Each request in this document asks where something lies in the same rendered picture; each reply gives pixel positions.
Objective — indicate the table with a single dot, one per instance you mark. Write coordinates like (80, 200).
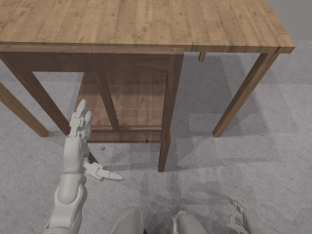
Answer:
(197, 26)

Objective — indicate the robot thigh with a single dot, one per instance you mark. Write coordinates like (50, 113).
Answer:
(186, 224)
(129, 221)

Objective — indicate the chair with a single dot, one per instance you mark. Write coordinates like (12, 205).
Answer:
(131, 91)

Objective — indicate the robot right hand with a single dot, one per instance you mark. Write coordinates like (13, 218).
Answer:
(249, 224)

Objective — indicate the left robot forearm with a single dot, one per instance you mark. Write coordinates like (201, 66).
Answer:
(69, 199)

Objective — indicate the robot right thigh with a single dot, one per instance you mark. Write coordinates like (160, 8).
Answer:
(186, 224)

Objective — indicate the robot left thigh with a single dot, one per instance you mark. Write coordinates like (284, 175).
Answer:
(129, 221)

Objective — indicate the robot left hand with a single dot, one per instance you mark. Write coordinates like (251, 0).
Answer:
(76, 146)

